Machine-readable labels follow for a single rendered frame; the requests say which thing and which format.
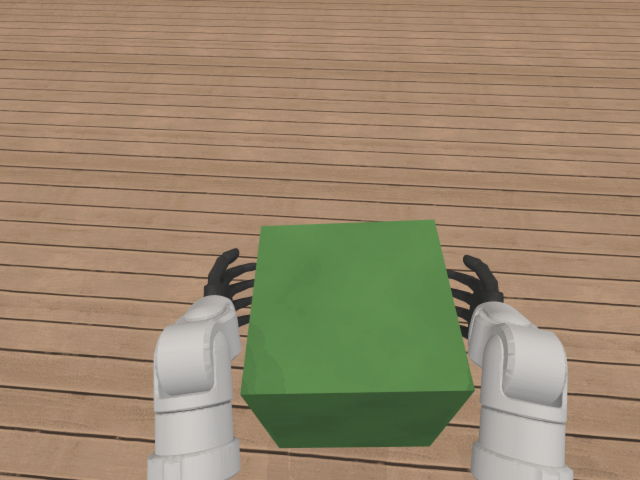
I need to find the carton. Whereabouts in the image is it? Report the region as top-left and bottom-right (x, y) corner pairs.
(240, 220), (475, 448)

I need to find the robot right forearm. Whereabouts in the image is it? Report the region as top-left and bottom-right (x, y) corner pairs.
(467, 301), (573, 480)

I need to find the robot right hand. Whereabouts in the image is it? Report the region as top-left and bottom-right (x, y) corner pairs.
(447, 255), (504, 339)

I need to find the robot left hand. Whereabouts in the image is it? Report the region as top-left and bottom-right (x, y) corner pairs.
(204, 248), (256, 327)

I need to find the robot left forearm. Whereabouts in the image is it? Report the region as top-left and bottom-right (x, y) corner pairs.
(147, 295), (242, 480)

